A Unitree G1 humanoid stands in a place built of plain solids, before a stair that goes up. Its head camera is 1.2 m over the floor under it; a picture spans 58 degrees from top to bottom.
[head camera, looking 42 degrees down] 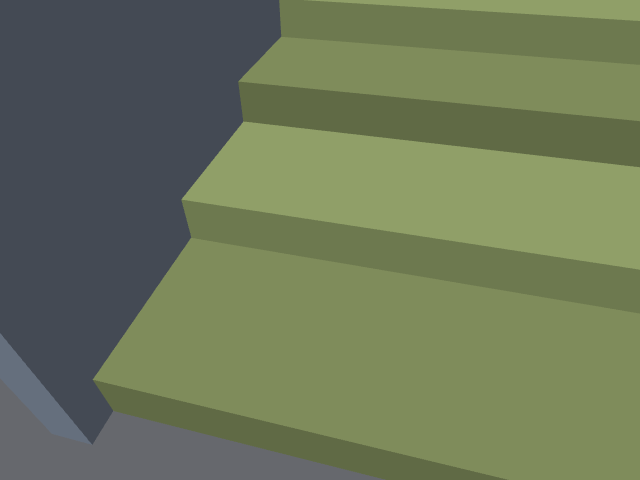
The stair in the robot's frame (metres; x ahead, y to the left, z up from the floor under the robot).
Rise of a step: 0.17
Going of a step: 0.57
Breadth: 2.66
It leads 14 degrees to the right of straight ahead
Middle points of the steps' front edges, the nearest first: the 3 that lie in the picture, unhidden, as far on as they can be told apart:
0.84 -0.83 0.34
1.40 -0.96 0.51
1.96 -1.10 0.68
